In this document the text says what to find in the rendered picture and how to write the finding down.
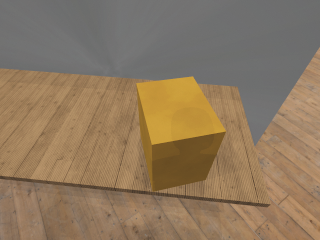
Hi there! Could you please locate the table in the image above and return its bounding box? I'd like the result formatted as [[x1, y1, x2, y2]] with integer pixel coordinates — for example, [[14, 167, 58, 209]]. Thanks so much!
[[0, 68, 271, 208]]

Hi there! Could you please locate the carton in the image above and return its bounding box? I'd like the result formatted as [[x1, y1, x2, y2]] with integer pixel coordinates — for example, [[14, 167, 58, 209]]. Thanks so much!
[[136, 76, 226, 192]]

